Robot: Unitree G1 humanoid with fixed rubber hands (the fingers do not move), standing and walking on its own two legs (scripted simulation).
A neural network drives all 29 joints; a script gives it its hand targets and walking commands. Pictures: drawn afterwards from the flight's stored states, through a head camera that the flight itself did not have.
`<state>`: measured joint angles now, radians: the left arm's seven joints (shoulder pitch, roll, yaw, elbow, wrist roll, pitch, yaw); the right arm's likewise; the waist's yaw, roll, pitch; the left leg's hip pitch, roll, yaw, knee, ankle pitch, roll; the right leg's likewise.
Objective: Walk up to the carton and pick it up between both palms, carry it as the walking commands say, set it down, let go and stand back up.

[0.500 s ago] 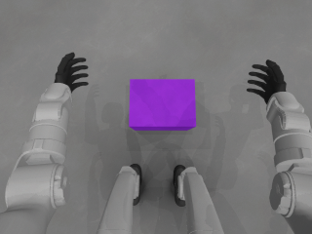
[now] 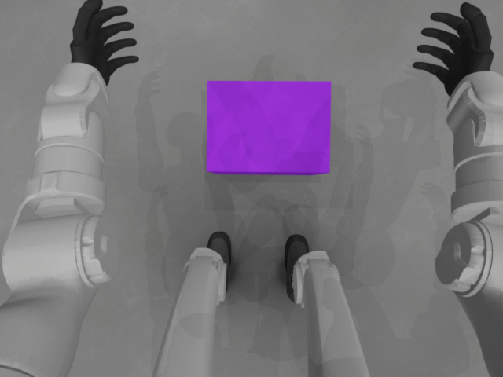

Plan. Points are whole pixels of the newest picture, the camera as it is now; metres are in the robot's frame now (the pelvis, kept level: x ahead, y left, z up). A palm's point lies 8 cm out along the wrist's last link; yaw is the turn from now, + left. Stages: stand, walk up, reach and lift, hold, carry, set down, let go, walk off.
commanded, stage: reach and lift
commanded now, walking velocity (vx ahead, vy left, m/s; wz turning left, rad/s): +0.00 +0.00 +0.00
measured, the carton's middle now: (266, 134) +0.50 -0.01 -0.52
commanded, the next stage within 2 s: none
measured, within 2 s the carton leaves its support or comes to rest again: neither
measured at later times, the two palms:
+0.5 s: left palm (142, 99) +0.52 +0.23 -0.26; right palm (401, 103) +0.52 -0.25 -0.26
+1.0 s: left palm (171, 121) +0.51 +0.21 -0.41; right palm (365, 126) +0.51 -0.24 -0.41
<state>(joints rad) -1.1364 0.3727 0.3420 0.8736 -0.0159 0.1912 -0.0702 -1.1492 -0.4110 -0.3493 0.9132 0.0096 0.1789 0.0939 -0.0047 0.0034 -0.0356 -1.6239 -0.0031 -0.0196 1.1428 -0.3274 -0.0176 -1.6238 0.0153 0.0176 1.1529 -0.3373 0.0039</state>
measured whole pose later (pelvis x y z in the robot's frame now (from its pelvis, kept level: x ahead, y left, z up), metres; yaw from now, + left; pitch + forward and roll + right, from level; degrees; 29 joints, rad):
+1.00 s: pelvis -0.04 +0.00 -0.25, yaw +1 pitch +41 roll +1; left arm -1.40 0.44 0.19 1.05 -0.18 0.12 0.05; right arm -1.40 -0.47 -0.19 1.06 0.19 0.12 -0.04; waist -0.01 0.01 0.27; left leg -2.29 -0.03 -0.02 2.12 -0.55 -0.04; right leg -2.30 0.02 0.02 2.14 -0.56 0.01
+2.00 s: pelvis -0.04 +0.00 -0.28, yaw +0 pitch +35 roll +0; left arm -1.54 0.40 0.06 1.18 -0.26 0.06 0.12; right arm -1.54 -0.44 -0.06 1.20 0.26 0.05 -0.08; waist -0.01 0.01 0.43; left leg -2.28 -0.01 -0.01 2.22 -0.56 -0.02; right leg -2.28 0.00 0.00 2.23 -0.57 0.00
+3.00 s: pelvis -0.04 +0.00 -0.28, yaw +0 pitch +35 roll +0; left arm -1.45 0.39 0.12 1.03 -0.23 0.18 0.10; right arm -1.46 -0.41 -0.09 1.04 0.22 0.19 -0.06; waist -0.01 0.01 0.38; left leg -2.27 -0.04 -0.02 2.23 -0.57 -0.03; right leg -2.27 0.02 0.02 2.24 -0.58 0.01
